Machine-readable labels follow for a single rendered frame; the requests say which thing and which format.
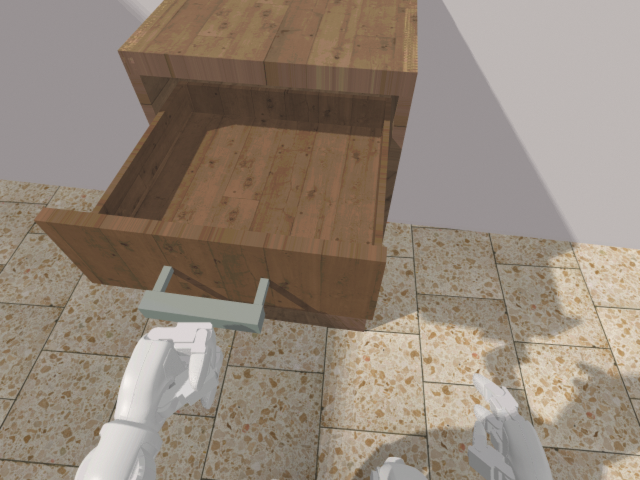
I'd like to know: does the cabinet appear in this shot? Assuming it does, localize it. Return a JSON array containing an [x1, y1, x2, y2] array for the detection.
[[117, 0, 418, 332]]

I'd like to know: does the left robot hand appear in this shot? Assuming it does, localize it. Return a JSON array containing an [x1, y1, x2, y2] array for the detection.
[[114, 322, 224, 432]]

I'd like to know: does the robot right shin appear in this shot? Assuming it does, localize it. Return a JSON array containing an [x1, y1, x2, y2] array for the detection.
[[382, 457, 405, 466]]

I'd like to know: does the right robot hand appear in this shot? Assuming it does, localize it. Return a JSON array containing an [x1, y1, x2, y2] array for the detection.
[[468, 373, 553, 480]]

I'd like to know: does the drawer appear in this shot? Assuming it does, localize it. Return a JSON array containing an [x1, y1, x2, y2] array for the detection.
[[34, 81, 392, 320]]

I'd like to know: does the robot left forearm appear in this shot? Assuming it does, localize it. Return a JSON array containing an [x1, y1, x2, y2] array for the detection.
[[74, 420, 163, 480]]

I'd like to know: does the handle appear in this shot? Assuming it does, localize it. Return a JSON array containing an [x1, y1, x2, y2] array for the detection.
[[138, 266, 270, 334]]

